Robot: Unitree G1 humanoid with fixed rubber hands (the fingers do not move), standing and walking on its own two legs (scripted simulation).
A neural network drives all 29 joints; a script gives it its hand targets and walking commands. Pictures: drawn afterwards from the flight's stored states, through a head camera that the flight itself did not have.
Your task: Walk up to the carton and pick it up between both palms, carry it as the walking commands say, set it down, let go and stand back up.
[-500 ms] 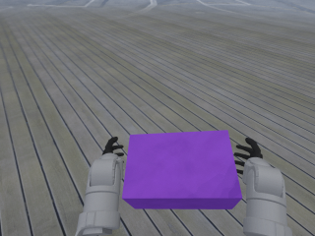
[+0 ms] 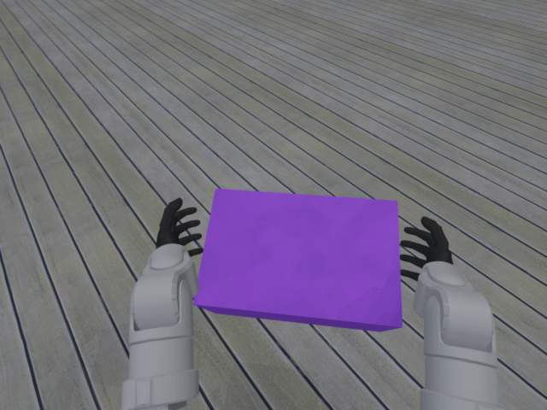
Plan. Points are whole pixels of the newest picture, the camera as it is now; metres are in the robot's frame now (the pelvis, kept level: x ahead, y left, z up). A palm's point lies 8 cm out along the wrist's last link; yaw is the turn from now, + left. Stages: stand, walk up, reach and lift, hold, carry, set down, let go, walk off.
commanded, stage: carry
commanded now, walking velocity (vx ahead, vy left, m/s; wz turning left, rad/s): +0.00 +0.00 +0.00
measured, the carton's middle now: (299, 261) +0.37 +0.01 +0.00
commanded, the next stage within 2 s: none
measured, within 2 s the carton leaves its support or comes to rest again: neither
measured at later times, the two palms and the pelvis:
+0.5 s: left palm out of the picture +0.11 +0.21 +0.07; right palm out of the picture +0.12 -0.16 +0.08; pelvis -0.16 +0.02 -0.01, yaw +1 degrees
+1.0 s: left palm out of the picture -0.05 +0.26 +0.02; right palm out of the picture -0.06 -0.11 +0.03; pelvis -0.32 +0.09 -0.01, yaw -1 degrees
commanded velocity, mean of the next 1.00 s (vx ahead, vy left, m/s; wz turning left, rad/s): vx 0.00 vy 0.00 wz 0.00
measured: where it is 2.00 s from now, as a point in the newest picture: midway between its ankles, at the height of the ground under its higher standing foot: outside the picture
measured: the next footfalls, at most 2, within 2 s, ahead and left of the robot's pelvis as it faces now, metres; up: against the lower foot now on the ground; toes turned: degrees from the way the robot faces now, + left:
right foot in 0.66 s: -0.15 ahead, -0.05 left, +0.00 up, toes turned +8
left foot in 0.90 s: -0.29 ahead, +0.21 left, +0.00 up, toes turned +3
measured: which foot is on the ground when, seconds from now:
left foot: down 0.00-0.64, up 0.66-0.88, down 0.90-1.00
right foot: down 0.00-0.50, up 0.52-0.64, down 0.66-1.00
